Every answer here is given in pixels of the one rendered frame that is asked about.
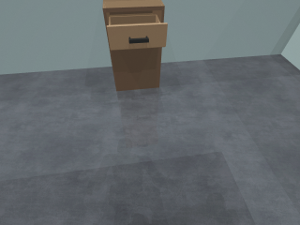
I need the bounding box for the handle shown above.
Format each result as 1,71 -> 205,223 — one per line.
128,36 -> 149,44

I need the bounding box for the drawer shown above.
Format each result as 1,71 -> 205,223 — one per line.
106,14 -> 168,51

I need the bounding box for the cabinet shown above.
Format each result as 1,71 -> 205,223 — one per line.
102,0 -> 165,92

